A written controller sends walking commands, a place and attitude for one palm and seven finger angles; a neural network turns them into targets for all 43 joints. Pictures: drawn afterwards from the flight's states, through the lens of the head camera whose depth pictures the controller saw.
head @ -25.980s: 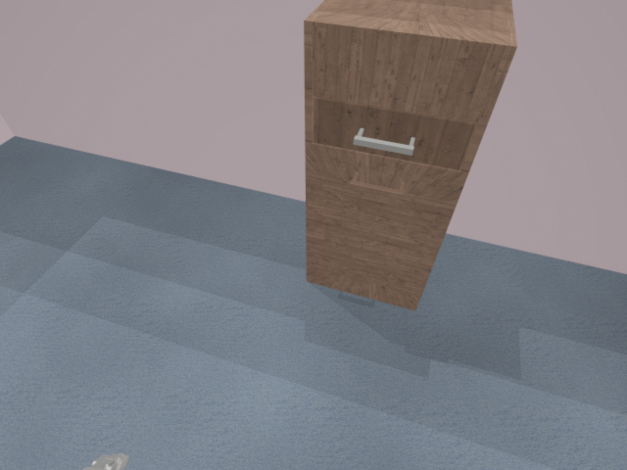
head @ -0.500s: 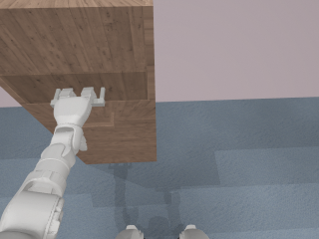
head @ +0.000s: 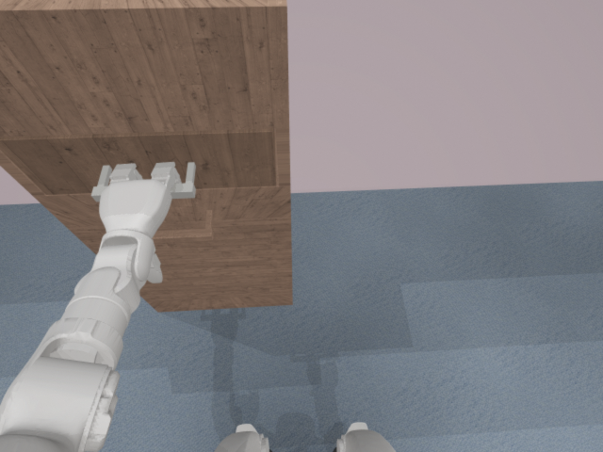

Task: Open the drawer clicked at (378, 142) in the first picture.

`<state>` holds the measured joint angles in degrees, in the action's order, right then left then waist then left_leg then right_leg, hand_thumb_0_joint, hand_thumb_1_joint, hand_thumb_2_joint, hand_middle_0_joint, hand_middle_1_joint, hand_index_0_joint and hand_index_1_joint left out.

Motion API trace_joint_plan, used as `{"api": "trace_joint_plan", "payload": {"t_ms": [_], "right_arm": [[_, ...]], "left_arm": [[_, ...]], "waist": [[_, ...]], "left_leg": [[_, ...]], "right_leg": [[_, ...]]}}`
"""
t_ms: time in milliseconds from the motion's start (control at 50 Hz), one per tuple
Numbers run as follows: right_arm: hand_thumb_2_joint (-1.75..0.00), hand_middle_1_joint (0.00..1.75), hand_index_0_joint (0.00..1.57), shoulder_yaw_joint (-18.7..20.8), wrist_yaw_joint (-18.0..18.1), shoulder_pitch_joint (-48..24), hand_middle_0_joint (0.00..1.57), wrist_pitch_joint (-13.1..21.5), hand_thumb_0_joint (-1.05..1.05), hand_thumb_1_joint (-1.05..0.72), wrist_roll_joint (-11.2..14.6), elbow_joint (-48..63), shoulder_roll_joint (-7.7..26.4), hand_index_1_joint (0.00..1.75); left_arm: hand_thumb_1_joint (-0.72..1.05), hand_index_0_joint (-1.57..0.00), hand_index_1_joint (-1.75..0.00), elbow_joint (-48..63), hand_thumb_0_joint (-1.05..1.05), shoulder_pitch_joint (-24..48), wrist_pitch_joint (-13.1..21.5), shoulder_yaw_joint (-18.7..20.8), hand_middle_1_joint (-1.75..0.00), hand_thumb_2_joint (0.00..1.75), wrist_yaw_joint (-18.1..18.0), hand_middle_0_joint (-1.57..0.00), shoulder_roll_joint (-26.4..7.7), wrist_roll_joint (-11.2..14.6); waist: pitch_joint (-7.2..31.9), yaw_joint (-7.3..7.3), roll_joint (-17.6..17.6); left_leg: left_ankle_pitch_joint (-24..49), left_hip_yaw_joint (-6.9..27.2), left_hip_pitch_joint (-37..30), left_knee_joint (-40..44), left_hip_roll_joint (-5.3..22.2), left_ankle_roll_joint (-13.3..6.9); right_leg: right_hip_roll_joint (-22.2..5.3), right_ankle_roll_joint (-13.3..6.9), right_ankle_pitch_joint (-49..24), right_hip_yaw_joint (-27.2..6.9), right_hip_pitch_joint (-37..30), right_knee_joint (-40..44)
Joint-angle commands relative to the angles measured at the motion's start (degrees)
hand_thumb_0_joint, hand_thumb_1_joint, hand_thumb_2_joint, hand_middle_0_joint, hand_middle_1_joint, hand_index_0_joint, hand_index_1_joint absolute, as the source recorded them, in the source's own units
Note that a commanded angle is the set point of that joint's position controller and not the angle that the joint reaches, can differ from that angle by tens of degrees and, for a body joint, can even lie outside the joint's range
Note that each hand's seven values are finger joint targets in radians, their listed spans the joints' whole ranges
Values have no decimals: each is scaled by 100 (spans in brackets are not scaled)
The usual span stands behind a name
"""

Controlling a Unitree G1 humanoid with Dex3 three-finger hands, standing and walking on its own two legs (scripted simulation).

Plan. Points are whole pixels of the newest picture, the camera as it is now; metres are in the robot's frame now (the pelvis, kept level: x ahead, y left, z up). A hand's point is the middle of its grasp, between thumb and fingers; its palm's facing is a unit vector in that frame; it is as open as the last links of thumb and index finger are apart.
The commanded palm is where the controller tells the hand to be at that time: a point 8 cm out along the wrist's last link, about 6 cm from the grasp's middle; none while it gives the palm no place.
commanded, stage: close the thumb around the handle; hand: left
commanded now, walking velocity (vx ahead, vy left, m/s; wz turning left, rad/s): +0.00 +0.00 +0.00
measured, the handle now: (146, 181) +0.50 +0.23 +0.01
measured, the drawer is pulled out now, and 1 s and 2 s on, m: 0.00 0.00 0.12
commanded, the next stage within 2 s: pull the drawer open in 0.78 s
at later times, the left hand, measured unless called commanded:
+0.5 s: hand (152, 223) +0.44 +0.22 -0.01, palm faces -0.07 -0.03 -1.00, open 9.1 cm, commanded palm +0.42 +0.21 +0.03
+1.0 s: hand (152, 222) +0.44 +0.22 -0.01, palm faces -0.08 -0.03 -1.00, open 5.3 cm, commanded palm +0.41 +0.21 +0.03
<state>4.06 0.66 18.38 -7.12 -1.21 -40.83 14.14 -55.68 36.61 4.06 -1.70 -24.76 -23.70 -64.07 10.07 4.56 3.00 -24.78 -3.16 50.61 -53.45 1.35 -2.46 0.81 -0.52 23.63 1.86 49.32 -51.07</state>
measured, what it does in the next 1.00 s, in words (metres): stands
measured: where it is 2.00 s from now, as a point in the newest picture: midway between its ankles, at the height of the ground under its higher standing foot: outside the picture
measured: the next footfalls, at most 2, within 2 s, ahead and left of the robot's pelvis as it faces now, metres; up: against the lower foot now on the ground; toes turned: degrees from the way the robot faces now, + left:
none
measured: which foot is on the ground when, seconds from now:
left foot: down 0.00-1.00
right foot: down 0.00-1.00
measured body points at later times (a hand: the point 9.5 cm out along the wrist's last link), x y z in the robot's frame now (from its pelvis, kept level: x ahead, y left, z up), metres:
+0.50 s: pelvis +0.01 -0.01 +0.00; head +0.11 -0.01 +0.44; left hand +0.44 +0.22 +0.04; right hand +0.05 -0.27 -0.13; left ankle +0.00 +0.09 -0.68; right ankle +0.00 -0.12 -0.68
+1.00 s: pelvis +0.00 -0.01 +0.00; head +0.11 -0.01 +0.44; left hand +0.44 +0.22 +0.04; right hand +0.04 -0.28 -0.13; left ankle +0.00 +0.09 -0.68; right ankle +0.00 -0.12 -0.68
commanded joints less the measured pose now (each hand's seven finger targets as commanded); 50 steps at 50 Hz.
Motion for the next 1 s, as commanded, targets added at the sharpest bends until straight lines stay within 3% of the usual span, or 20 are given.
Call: {"api": "trace_joint_plan", "payload": {"t_ms": [0,60,80,120,160,240,320,380,420,440,540,560,660,700,760,800,860,900,920,980], "right_arm": [[-90,30,20,294,10,548,20,66,0,-90,-46,327,859,30],[-90,30,20,277,13,548,20,38,0,-90,-29,318,870,30],[-90,30,20,273,20,546,20,45,0,-90,-18,331,852,30],[-90,30,20,271,31,546,20,33,0,-90,-23,310,871,30],[-90,30,20,247,46,525,20,27,0,-90,-10,346,864,30],[-90,30,20,240,70,510,20,27,0,-90,-4,349,850,30],[-90,30,20,266,51,522,20,43,0,-90,-12,386,807,30],[-90,30,20,247,70,523,20,45,0,-90,-9,371,834,30],[-90,30,20,262,63,519,20,39,0,-90,-14,388,812,30],[-90,30,20,257,64,523,20,32,0,-90,-13,351,833,30],[-90,30,20,245,64,517,20,24,0,-90,3,365,829,30],[-90,30,20,253,66,529,20,29,0,-90,-2,354,841,30],[-90,30,20,236,75,509,20,10,0,-90,12,396,844,30],[-90,30,20,219,92,507,20,5,0,-90,11,373,878,30],[-90,30,20,219,96,527,20,22,0,-90,22,406,843,30],[-90,30,20,210,108,517,20,14,0,-90,12,391,876,30],[-90,30,20,217,116,554,20,36,0,-90,21,392,857,30],[-90,30,20,220,98,530,20,24,0,-90,5,416,867,30],[-90,30,20,223,101,525,20,10,0,-90,15,457,847,30],[-90,30,20,231,79,445,20,3,0,-90,33,549,800,30]], "left_arm": [[-50,-30,-120,914,0,1816,-73,257,-120,30,-258,-30,-929,64],[-50,-30,-120,856,0,1847,-174,292,-120,30,-258,-30,-1044,69],[-44,-30,-121,903,0,1998,-189,118,-121,32,-240,-30,-884,69],[-33,-31,-122,849,0,1855,-207,273,-122,37,-212,-31,-1057,47],[-22,-32,-123,816,0,1870,-229,248,-123,42,-160,-32,-1051,100],[0,-34,-125,823,0,1778,-153,254,-125,52,-87,-34,-1075,87],[23,-35,-128,899,0,1621,-57,147,-128,61,-68,-35,-842,95],[40,-36,-130,883,0,1709,-29,287,-130,68,-79,-36,-1079,93],[51,-37,-131,945,0,1720,-16,180,-131,73,-88,-37,-929,91],[56,-38,-131,907,0,1706,-20,316,-131,76,-96,-38,-1109,73],[84,-40,-134,829,0,1772,-96,209,-134,88,-100,-40,-1032,99],[90,-40,-135,856,0,1784,-92,313,-135,90,-101,-40,-1155,107],[90,-40,-135,796,0,1767,-134,216,-135,90,-38,-40,-1071,125],[90,-40,-135,711,0,1786,-130,381,-135,90,-11,-40,-1311,118],[90,-40,-135,696,0,1804,-112,193,-135,90,22,-40,-1107,113],[90,-40,-135,708,0,1833,-87,390,-135,90,33,-40,-1351,141],[90,-40,-135,670,0,1881,-74,251,-135,90,38,-40,-1191,147],[90,-40,-135,728,0,1574,-42,421,-135,90,57,-40,-1303,161],[90,-40,-135,787,0,1383,-28,399,-135,90,59,-40,-1264,157],[90,-40,-135,934,0,885,7,277,-135,90,61,-40,-962,207]], "waist": [[2280,47,62],[2212,48,-14],[2151,110,25],[2236,38,14],[2129,56,-140],[2066,45,-44],[2156,34,-39],[2018,46,-209],[2167,72,-82],[2117,17,-24],[2037,99,-114],[2115,59,-132],[2042,86,-134],[2042,57,-239],[1964,89,-86],[2033,74,-200],[1982,136,-223],[2122,-24,-137],[2271,-72,-107],[2183,-150,-158]], "left_leg": [[2638,408,-2183,454,-88,82],[2428,370,-2077,498,-111,61],[2347,369,-2062,536,-111,57],[2463,358,-2108,538,-116,55],[2293,315,-1951,570,-138,22],[2376,314,-2013,558,-134,30],[2574,309,-2088,524,-130,35],[2353,274,-1820,521,-157,5],[2436,265,-1923,489,-163,9],[2471,257,-1894,480,-165,20],[2322,223,-1752,477,-188,1],[2323,218,-1746,480,-191,-4],[2245,221,-1749,515,-196,-5],[2181,234,-1634,515,-206,-12],[2112,210,-1640,515,-212,-14],[2141,227,-1608,491,-208,-21],[2020,211,-1580,482,-204,-32],[2163,209,-1654,508,-203,-16],[2230,190,-1728,507,-215,-10],[2324,167,-1809,582,-197,3]], "right_leg": [[273,-220,-1931,35,-767,499],[268,-205,-1868,15,-862,552],[261,-201,-1830,21,-857,585],[256,-203,-1933,4,-938,577],[253,-189,-1928,-18,-1058,631],[245,-200,-1986,-32,-1014,625],[247,-200,-2132,-20,-1060,600],[234,-191,-2165,-68,-1163,616],[232,-187,-2210,-73,-1139,601],[224,-201,-2228,-68,-1125,575],[226,-178,-2243,-92,-1164,615],[218,-175,-2257,-98,-1237,608],[227,-173,-2148,-84,-1192,644],[217,-176,-2129,-104,-1261,634],[219,-176,-2061,-104,-1163,652],[215,-175,-2103,-118,-1220,627],[217,-156,-2001,-118,-1133,658],[223,-185,-2092,-112,-1258,616],[223,-180,-2168,-127,-1344,604],[240,-191,-2242,-85,-1439,643]]}}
